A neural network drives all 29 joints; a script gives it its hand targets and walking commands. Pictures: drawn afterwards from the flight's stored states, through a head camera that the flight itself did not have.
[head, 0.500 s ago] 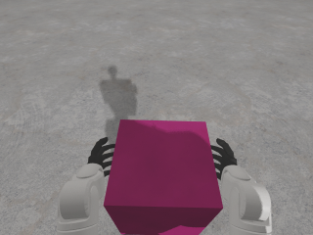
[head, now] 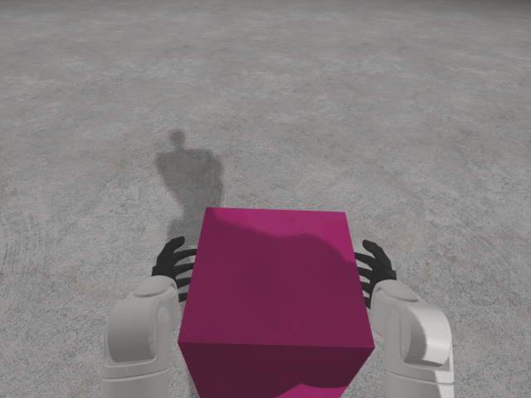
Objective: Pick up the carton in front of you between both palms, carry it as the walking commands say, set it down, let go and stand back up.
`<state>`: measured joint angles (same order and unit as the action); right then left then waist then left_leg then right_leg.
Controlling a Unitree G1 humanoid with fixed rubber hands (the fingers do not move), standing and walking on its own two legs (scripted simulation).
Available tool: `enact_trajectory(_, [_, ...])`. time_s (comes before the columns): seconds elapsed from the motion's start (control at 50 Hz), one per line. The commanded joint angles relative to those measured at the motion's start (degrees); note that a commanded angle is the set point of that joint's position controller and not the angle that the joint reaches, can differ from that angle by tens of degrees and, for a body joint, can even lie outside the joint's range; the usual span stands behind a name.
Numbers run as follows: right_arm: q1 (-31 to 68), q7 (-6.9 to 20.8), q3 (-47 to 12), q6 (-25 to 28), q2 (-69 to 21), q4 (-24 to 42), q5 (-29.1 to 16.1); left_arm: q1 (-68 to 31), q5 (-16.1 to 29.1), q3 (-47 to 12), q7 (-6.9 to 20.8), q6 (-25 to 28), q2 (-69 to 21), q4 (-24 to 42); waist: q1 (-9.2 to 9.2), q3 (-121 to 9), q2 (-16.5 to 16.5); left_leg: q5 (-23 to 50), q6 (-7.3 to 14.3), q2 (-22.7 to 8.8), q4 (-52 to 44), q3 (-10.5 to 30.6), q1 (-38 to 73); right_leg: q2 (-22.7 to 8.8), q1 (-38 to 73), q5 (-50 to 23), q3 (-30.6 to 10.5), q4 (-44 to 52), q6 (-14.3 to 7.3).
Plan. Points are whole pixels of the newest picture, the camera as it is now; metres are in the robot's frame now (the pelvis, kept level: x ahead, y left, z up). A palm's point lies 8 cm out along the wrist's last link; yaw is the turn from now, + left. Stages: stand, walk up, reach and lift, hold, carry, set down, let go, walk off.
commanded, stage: carry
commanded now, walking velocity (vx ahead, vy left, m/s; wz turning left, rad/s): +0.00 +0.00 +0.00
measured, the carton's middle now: (271, 311) +0.27 +0.00 +0.02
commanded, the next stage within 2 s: hold in 1.48 s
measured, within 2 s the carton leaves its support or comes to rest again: neither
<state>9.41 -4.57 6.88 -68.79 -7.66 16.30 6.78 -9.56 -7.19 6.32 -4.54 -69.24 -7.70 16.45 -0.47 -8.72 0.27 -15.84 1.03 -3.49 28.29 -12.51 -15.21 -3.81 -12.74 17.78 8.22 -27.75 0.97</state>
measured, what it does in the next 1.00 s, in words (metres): stands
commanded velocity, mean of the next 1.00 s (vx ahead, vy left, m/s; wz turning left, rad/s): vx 0.00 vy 0.00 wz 0.00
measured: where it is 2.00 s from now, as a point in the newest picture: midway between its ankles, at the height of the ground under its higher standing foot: outside the picture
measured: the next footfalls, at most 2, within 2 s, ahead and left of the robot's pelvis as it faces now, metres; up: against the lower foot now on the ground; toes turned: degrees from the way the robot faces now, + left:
none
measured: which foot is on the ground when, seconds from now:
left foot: down 0.00-1.00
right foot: down 0.00-1.00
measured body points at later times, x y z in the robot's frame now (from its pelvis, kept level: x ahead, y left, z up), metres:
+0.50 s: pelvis +0.01 -0.01 +0.00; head -0.02 -0.01 +0.44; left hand +0.29 +0.14 +0.03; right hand +0.29 -0.16 +0.03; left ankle -0.01 +0.09 -0.74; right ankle -0.04 -0.12 -0.74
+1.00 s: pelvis -0.02 -0.01 +0.00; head -0.05 -0.01 +0.45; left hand +0.27 +0.14 +0.03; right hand +0.28 -0.16 +0.03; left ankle -0.01 +0.09 -0.74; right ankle -0.04 -0.12 -0.74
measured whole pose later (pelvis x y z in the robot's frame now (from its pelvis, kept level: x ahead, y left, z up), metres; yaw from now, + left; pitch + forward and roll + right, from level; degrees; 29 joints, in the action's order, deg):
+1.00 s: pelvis -0.02 -0.01 +0.00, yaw +0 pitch +2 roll +0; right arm 12.0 -0.8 10.1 -41.9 -8.1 -10.3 13.7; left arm -11.7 -13.7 9.8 -0.9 -42.3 -8.0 -9.9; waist -0.1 -6.4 -0.1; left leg -14.2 0.6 -4.5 28.9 -11.7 -16.2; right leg -2.9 -13.8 16.8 8.9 -28.9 -0.6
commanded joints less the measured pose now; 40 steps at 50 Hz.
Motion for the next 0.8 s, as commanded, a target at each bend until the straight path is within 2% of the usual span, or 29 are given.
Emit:
enact_trajectory(0.0, [24.2, 15.1, -41.3, 0.0, -50.8, -0.5, -21.8, -22.5, 21.3, -39.6, 14.9, 0.5, -50.5, -1.5, 0.22, -11.8, -2.5, 33.4, -1.5, -6.6, 2.4, 5.6, 7.1, -6.8, 4.4, -40.6, -4.2, -1.0, -0.2])
enact_trajectory(0.18, [24.1, 15.3, -40.2, 8.3, -51.9, -4.7, -18.6, -24.1, 18.8, -39.7, 15.1, 8.9, -51.8, -4.0, 0.35, -13.8, -0.5, 33.9, -1.3, -6.6, 3.8, 5.7, 8.9, -6.1, 4.7, -38.7, -4.1, -2.8, -0.8])
enact_trajectory(0.32, [21.8, 14.7, -37.1, 15.4, -48.2, -7.7, -14.0, -21.8, 14.9, -37.0, 14.7, 15.7, -47.8, -6.6, 0.39, -13.2, -0.8, 27.7, -0.9, -6.8, 3.0, 5.9, 8.1, -6.3, 4.2, -32.9, -4.3, -2.1, -1.3])
enact_trajectory(0.42, [22.5, 14.4, -31.6, 21.2, -45.6, -13.8, -9.3, -22.7, 10.0, -31.3, 14.5, 21.5, -45.1, -13.0, 0.42, -10.8, -0.8, 23.1, -0.8, -7.0, 1.1, 6.3, 7.0, -6.2, 2.9, -27.3, -4.6, -0.2, -1.4])
enact_trajectory(0.52, [26.5, 14.8, -25.2, 27.6, -45.7, -22.6, -5.3, -26.5, 5.8, -24.8, 14.7, 28.0, -45.4, -22.1, 0.41, -9.0, -0.4, 17.4, -0.5, -7.1, -1.3, 6.8, 6.1, -5.9, 1.8, -19.9, -5.1, 1.9, -1.8])
enact_trajectory(0.6, [30.1, 15.6, -23.4, 31.9, -48.8, -27.7, -4.0, -30.1, 4.5, -22.9, 15.6, 32.3, -48.5, -27.1, 0.42, -9.1, -0.4, 15.0, -0.5, -7.0, -2.3, 7.1, 6.0, -5.8, 1.7, -16.9, -5.4, 2.8, -2.1])
enact_trajectory(0.68, [30.8, 16.2, -24.7, 32.9, -51.7, -28.4, -4.4, -30.9, 5.0, -24.2, 16.1, 33.3, -51.3, -27.6, 0.42, -10.5, -0.4, 15.1, -0.4, -7.0, -2.3, 7.2, 6.6, -5.8, 2.1, -16.5, -5.4, 2.8, -2.1])
enact_trajectory(0.78, [28.3, 16.2, -28.0, 29.9, -52.1, -24.5, -6.7, -28.7, 7.2, -27.7, 16.0, 30.3, -52.0, -23.6, 0.41, -11.3, -0.4, 15.8, -0.4, -7.1, -2.2, 7.2, 6.7, -5.9, 2.0, -17.0, -5.2, 2.6, -2.1])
